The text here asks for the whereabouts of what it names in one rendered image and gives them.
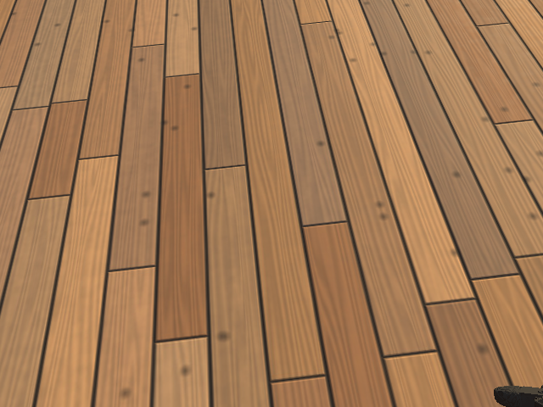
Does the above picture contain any robot right hand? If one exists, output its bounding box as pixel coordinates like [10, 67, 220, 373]
[494, 385, 543, 407]

